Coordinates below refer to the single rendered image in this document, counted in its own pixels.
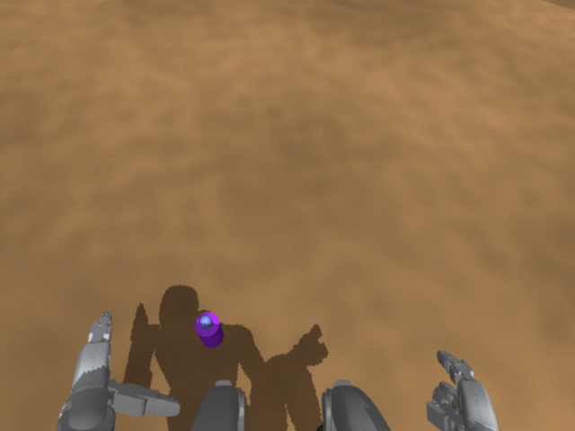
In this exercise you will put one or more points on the bottle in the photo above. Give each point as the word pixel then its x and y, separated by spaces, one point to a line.
pixel 209 329

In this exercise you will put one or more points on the right robot hand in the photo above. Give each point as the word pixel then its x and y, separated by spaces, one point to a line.
pixel 468 406

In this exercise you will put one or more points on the left robot hand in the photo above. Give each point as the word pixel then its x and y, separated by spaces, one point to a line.
pixel 92 370

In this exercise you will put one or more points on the left robot arm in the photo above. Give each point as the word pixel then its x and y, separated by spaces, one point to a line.
pixel 88 410

